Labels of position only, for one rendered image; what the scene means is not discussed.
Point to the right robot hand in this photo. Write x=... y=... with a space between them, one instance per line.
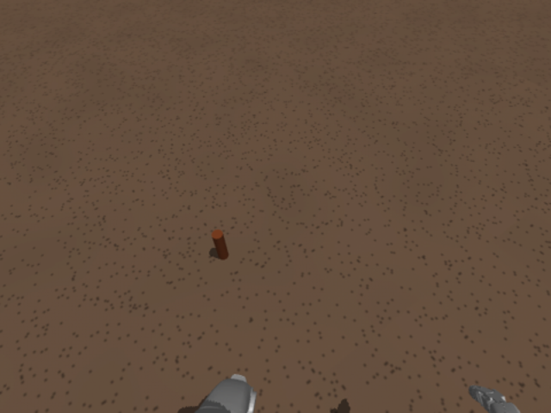
x=492 y=400

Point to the can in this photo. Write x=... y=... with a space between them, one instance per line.
x=220 y=244

